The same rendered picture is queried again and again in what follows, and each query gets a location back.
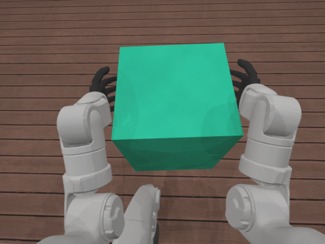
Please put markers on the right robot upper arm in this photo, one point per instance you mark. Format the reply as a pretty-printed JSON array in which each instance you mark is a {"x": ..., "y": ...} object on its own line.
[{"x": 261, "y": 215}]

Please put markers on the left robot forearm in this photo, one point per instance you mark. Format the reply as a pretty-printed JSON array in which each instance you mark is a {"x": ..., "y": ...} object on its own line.
[{"x": 81, "y": 133}]

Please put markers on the robot left thigh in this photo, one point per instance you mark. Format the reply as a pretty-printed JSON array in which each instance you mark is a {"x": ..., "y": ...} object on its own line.
[{"x": 138, "y": 216}]

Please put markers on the robot right hand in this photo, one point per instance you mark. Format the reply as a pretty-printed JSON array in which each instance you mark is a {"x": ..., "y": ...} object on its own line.
[{"x": 251, "y": 78}]

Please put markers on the carton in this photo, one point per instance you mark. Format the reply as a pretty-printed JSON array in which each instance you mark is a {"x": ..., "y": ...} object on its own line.
[{"x": 175, "y": 107}]

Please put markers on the robot left shin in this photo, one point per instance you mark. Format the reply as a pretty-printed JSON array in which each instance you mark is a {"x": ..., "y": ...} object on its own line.
[{"x": 154, "y": 222}]

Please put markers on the robot left hand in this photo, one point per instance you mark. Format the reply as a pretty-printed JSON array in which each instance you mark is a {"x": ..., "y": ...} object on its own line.
[{"x": 98, "y": 85}]

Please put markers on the right robot forearm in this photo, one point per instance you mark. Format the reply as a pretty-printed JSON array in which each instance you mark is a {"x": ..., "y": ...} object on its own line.
[{"x": 274, "y": 121}]

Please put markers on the left robot upper arm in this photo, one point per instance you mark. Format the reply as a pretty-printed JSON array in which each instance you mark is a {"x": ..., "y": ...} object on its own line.
[{"x": 92, "y": 219}]

